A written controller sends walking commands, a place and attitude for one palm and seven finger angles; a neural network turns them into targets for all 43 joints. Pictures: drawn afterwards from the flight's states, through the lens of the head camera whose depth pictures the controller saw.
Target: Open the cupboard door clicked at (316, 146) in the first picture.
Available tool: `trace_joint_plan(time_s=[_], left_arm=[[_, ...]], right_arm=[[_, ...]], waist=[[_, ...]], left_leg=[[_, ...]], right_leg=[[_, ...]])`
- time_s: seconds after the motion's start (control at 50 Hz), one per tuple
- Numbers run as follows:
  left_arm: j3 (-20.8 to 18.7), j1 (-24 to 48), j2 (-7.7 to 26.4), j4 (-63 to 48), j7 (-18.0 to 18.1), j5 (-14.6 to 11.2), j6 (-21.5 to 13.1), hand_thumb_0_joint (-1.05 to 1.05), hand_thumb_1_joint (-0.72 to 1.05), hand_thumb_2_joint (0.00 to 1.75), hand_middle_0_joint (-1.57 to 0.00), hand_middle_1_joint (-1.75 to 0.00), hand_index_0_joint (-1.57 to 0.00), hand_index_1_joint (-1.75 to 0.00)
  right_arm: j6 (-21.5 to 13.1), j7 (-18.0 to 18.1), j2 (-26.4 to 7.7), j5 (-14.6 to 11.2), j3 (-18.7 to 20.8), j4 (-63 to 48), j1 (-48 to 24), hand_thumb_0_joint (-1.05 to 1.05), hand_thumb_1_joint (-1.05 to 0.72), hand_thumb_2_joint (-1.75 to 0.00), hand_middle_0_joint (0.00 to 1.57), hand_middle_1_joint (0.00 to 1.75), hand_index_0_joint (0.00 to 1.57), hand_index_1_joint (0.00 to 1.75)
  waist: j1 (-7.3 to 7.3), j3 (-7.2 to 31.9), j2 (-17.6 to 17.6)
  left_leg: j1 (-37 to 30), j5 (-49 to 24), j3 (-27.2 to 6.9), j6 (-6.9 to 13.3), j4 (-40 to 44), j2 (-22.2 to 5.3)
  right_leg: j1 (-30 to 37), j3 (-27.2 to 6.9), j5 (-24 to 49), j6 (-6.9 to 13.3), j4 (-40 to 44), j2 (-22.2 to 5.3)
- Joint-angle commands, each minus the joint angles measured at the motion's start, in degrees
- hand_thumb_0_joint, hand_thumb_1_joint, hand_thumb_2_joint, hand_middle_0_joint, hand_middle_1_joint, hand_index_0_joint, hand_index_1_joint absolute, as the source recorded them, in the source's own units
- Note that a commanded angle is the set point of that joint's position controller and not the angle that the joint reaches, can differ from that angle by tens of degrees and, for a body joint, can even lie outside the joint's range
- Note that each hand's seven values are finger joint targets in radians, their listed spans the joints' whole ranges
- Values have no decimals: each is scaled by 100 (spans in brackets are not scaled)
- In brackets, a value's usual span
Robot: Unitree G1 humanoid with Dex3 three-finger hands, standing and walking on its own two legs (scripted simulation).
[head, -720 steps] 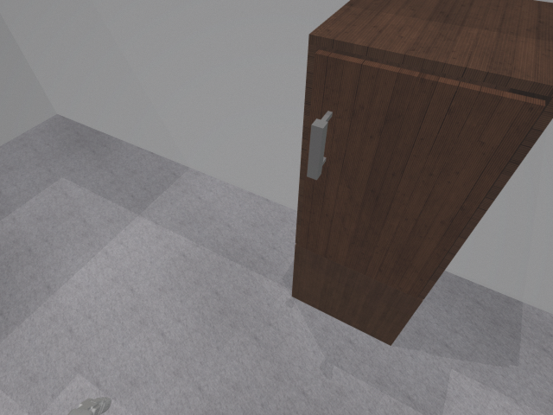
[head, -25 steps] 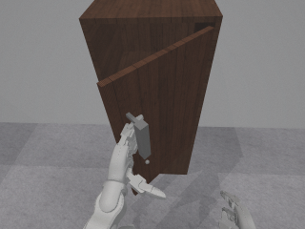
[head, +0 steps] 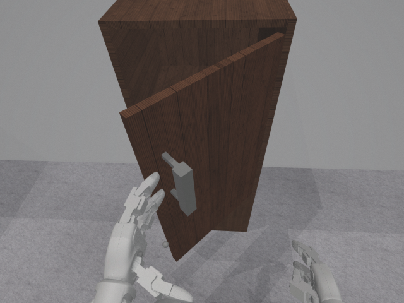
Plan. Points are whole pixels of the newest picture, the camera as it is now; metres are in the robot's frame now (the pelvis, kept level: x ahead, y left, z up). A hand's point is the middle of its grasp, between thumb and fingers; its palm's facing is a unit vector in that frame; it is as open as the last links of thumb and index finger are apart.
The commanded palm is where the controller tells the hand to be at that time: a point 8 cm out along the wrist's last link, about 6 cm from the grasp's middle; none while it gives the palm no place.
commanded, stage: slide the hand sideways off the handle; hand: left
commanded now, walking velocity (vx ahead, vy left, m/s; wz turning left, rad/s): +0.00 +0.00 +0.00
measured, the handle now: (178, 184) +0.32 +0.07 +0.10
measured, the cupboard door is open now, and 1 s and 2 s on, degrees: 46 46 46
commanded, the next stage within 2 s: draw the hand back to the body in 0.40 s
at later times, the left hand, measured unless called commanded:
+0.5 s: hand (132, 272) +0.16 +0.11 +0.10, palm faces -0.04 -1.00 -0.01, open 16.3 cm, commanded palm +0.14 +0.17 +0.10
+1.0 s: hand (87, 253) +0.17 +0.17 +0.13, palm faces -0.02 -1.00 -0.06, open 16.2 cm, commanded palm +0.14 +0.23 +0.15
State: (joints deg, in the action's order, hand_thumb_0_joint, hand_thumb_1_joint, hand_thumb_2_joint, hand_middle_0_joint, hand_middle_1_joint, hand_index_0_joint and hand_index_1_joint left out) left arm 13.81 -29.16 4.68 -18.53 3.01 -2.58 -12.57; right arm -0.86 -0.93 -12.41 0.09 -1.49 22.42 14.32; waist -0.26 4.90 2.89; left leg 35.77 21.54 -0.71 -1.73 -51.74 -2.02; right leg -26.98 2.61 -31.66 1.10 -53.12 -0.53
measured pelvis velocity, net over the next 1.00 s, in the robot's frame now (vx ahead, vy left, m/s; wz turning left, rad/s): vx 0.00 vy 0.02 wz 0.01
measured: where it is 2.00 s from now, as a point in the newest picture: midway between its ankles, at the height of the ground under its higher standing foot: outside the picture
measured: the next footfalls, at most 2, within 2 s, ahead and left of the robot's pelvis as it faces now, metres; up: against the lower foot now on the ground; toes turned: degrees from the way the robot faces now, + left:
none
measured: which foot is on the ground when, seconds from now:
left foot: down 0.00-1.00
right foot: down 0.00-1.00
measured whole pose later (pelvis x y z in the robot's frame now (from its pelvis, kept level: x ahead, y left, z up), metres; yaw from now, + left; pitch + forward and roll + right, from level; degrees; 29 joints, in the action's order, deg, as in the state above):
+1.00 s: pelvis +0.00 +0.02 +0.01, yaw +0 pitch +4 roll -2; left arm -4.8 -34.5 13.4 -27.1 -10.3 -15.2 -5.5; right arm -6.9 4.1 -13.1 -3.0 -2.2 25.9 16.0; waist -1.6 6.2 3.7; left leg 33.2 20.9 -1.6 -0.7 -50.3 -2.1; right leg -22.8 3.3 -29.3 0.0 -48.4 -0.1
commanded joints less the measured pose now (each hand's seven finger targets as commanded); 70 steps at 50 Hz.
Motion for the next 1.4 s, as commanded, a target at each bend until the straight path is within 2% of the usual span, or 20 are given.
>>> trace_joint_plan(time_s=[0.0,0.24,0.3,0.44,0.5,0.54,0.62,0.68,0.74,0.88,0.96,0.98,1.0,1.02,1.06,1.08,1.14,1.2,1.26,1.38], left_arm=[[-235,22,140,-1492,-153,-118,-374,0,-50,30,-15,-30,-15,-30],[-1026,-1021,558,-1791,-733,-599,-539,0,-50,30,-15,-30,-15,-30],[-1031,-1207,576,-1870,-903,-717,-612,0,-50,30,-15,-30,-15,-30],[-973,-701,574,-1862,-1094,-849,-812,0,-50,30,-15,-30,-15,-30],[-1037,-721,698,-1962,-1036,-819,-795,0,-50,30,-15,-30,-15,-30],[-1152,-657,838,-2132,-948,-776,-679,0,-50,30,-15,-30,-15,-30],[-1440,-592,904,-1915,-838,-836,-306,0,-50,30,-15,-30,-15,-30],[-1673,-397,1048,-1907,-858,-932,-95,0,-50,30,-15,-30,-15,-30],[-1712,-343,1042,-2032,-993,-1060,61,0,-50,30,-15,-30,-15,-30],[-2177,-310,1331,-2175,-1245,-1297,262,0,-50,30,-15,-30,-15,-30],[-2403,-178,1435,-2176,-1381,-1417,424,0,-36,36,-16,-30,-16,-30],[-2525,-194,1519,-2115,-1386,-1426,473,0,-32,37,-16,-30,-16,-30],[-2495,-6,2190,-2745,-660,-576,445,0,-29,39,-16,-30,-16,-30],[-2342,-400,1726,-2423,-341,-501,577,0,-26,40,-16,-30,-16,-30],[-2303,-424,1675,-2290,-12,-270,710,0,-18,43,-16,-30,-16,-30],[-2373,-341,1762,-2217,102,-205,732,0,-15,45,-16,-30,-16,-30],[-2430,-275,1818,-2360,280,-80,695,0,-5,50,-17,-30,-17,-30],[-2555,-188,1868,-2204,375,-55,703,0,6,54,-17,-30,-17,-30],[-2718,-114,1950,-2290,436,-21,655,0,17,58,-17,-30,-17,-30],[-3138,-48,2161,-2002,476,-30,681,0,37,68,-18,-30,-18,-30]], right_arm=[[-357,75,-471,-17,232,-1053,-385,0,-90,-90,20,30,20,30],[-453,212,-464,-98,324,-1048,-306,0,-90,-90,20,30,20,30],[-477,236,-457,-124,341,-1083,-332,0,-90,-90,20,30,20,30],[-612,337,-534,-153,349,-1066,-310,0,-90,-90,20,30,20,30],[-669,345,-520,-176,358,-1079,-318,0,-90,-90,20,30,20,30],[-664,357,-497,-188,339,-1105,-352,0,-90,-90,20,30,20,30],[-631,407,-465,-224,283,-1049,-458,0,-90,-90,20,30,20,30],[-679,467,-504,-240,243,-965,-540,0,-90,-90,20,30,20,30],[-779,499,-523,-253,190,-917,-550,0,-90,-90,20,30,20,30],[-973,528,-577,-279,176,-734,-566,0,-90,-90,20,30,20,30],[-1023,556,-599,-301,166,-662,-575,0,-90,-90,20,30,20,30],[-1026,561,-616,-296,178,-618,-596,0,-90,-90,20,30,20,30],[-955,732,-556,-232,93,-733,-707,0,-90,-90,20,30,20,30],[-913,803,-433,-182,52,-640,-652,0,-90,-90,20,30,20,30],[-812,823,-472,-141,31,-515,-661,0,-90,-90,20,30,20,30],[-793,844,-496,-122,39,-455,-725,0,-90,-90,20,30,20,30],[-809,843,-515,-65,16,-352,-768,0,-90,-90,20,30,20,30],[-819,839,-536,-42,6,-238,-893,0,-90,-90,20,30,20,30],[-856,806,-552,-13,17,-117,-921,0,-90,-90,20,30,20,30],[-811,737,-595,13,61,82,-1018,0,-90,-90,20,30,20,30]], waist=[[63,685,-502],[-26,847,-595],[6,747,-578],[116,537,-489],[23,715,-341],[-31,743,-193],[-53,427,-490],[-77,366,-460],[-86,356,-225],[-164,477,-119],[-156,347,-79],[-190,394,-235],[-376,277,-143],[-247,-3,-143],[-222,-129,-143],[-215,-139,-294],[-221,23,52],[-236,-93,-101],[-273,64,141],[-346,-55,-75]], left_leg=[[-1002,-958,32,363,429,259],[-716,-1100,52,338,186,302],[-622,-1063,42,349,119,314],[-484,-597,-31,354,21,296],[-555,-569,-43,361,85,270],[-655,-522,-33,368,195,257],[-636,-302,-27,357,360,234],[-749,-237,-43,354,477,219],[-914,-312,-47,351,610,223],[-1212,-614,-115,343,850,229],[-1331,-641,-127,329,980,231],[-1317,-678,-146,335,999,221],[-1539,-671,2,330,1185,215],[-1684,-616,49,330,1231,213],[-1858,-650,34,332,1397,177],[-1944,-686,39,346,1487,171],[-2364,-972,35,343,1780,159],[-2539,-1042,9,336,2108,133],[-2854,-1387,19,325,2323,125],[-3077,-1894,53,298,2623,87]], right_leg=[[-437,-47,2369,-97,949,114],[-299,-155,3063,-237,799,50],[-377,-183,3083,-267,788,28],[-891,-206,1902,-196,859,80],[-852,-166,1583,-123,841,112],[-838,-87,1421,-87,858,145],[-765,-101,1080,-112,1144,168],[-661,-118,866,-106,1341,168],[-592,-57,1022,-112,1400,182],[-256,75,1480,-96,1453,226],[-232,138,1558,-110,1537,244],[-122,149,1569,-101,1562,253],[-137,-245,1576,-21,2104,106],[-204,-200,1430,-26,2287,55],[-43,-81,1418,-45,2392,58],[87,-76,1448,-52,2511,54],[436,-8,1758,-44,2575,53],[744,34,1816,-52,2745,69],[1062,52,2119,-34,2826,73],[1474,72,2563,-32,3049,101]])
